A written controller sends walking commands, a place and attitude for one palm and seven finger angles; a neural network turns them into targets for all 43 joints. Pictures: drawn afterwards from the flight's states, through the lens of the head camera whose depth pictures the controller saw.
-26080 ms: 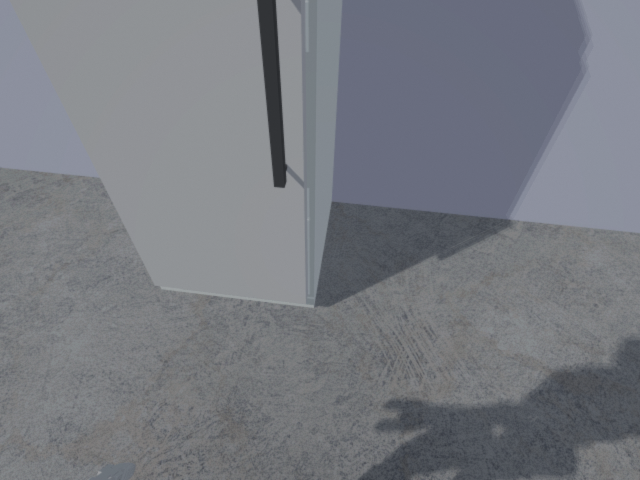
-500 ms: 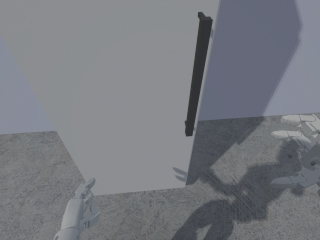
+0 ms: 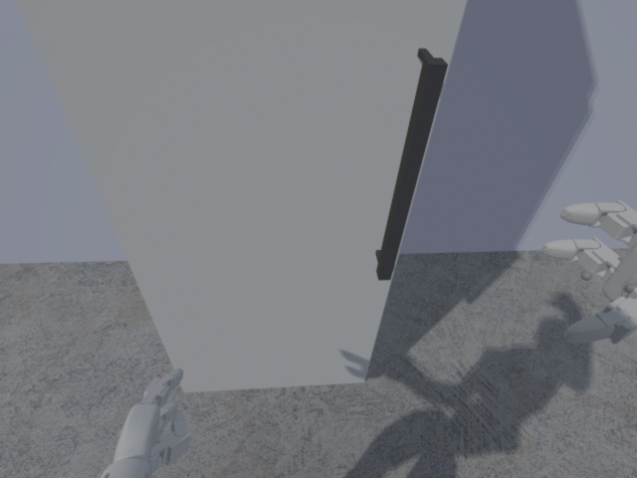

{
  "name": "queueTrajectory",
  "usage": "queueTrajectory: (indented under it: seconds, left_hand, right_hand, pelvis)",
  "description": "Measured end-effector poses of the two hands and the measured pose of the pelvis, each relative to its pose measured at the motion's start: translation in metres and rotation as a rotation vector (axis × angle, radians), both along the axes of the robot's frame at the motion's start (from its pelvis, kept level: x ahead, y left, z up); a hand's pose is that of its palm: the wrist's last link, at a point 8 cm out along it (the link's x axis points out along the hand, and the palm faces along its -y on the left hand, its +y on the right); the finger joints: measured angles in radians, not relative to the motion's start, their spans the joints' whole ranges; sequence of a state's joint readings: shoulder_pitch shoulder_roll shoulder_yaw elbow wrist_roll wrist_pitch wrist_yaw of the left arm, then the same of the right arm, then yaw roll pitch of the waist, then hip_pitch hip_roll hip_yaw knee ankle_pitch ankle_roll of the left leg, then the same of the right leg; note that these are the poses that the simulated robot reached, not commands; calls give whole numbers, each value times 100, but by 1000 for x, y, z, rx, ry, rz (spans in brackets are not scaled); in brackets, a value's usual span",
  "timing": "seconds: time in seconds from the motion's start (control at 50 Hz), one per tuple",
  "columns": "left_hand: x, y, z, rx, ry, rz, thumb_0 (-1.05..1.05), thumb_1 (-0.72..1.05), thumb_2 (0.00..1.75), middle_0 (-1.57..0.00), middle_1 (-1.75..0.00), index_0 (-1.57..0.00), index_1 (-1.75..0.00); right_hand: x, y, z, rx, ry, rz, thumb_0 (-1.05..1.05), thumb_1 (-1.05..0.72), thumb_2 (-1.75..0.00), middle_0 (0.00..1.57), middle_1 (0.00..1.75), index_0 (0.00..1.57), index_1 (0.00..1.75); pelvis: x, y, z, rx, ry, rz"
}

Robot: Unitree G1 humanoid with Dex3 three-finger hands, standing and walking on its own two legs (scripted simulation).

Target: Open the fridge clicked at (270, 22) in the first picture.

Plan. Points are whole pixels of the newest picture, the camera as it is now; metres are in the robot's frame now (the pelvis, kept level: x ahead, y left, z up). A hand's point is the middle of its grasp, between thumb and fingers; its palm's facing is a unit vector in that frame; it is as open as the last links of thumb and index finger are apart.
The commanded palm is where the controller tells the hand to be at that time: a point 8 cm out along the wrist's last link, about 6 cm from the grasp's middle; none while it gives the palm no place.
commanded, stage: raise the hand to about handle height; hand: right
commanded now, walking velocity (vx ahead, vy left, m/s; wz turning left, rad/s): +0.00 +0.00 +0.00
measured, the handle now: (400, 183) +0.54 -0.13 +0.11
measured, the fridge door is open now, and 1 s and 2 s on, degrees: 0 0 0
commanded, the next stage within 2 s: move the hooked fingers beside the handle in 0.32 s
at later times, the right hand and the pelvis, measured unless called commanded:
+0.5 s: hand (561, 254) +0.31 -0.26 +0.19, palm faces +0.04 +1.00 -0.05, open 14.0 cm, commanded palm +0.28 -0.30 +0.20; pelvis +0.02 +0.01 +0.00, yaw +1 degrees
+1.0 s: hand (520, 224) +0.35 -0.23 +0.19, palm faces +0.01 +1.00 -0.03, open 14.0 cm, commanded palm +0.33 -0.28 +0.19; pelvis +0.02 +0.00 +0.00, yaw +1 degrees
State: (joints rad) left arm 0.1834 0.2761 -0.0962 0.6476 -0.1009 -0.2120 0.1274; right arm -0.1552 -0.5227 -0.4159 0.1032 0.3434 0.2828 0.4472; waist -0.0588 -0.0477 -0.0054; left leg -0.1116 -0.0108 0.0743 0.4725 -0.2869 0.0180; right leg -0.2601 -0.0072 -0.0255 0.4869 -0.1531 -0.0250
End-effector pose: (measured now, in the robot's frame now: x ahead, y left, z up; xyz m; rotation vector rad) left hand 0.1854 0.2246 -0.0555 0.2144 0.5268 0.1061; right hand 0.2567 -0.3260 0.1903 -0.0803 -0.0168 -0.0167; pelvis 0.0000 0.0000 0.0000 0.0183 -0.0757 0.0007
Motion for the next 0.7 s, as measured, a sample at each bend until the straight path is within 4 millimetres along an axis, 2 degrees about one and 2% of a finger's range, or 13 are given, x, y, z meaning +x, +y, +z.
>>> queueTrajectory:
  seconds: [0.14, 0.28, 0.56, 0.7]
  left_hand:
    - [0, 17, 2, 14, -4, 30, 2, 90, 89, -20, -30, -21, -30]
    - [8, 24, -1, 11, -8, 47, 2, 90, 89, -20, -30, -21, -30]
    - [18, 14, -2, -4, -3, 51, 2, 90, 89, -20, -30, -21, -30]
    - [19, 3, -3, -7, 9, 38, 2, 90, 89, -20, -30, -21, -30]
  right_hand:
    - [2, 9, -4, 26, -49, -28, -1, 50, -30, 31, 120, 30, 120]
    - [13, 14, -4, 16, -34, -41, -1, 50, -30, 31, 120, 30, 120]
    - [32, 16, -3, 36, -28, -21, -1, 50, -30, 31, 120, 30, 120]
    - [45, 35, -2, 36, -46, 20, -1, 50, -30, 30, 120, 30, 120]
  pelvis:
    - [7, 9, -1, -4, -1, 13]
    - [13, 12, -2, -5, 4, 17]
    - [23, 5, -3, -10, 19, 20]
    - [22, 0, -2, -11, 19, 14]
